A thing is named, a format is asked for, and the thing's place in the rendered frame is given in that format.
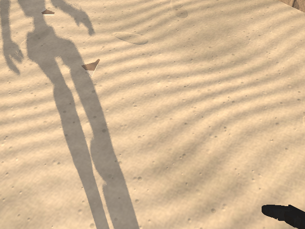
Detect robot right hand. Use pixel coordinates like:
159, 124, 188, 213
261, 204, 305, 229

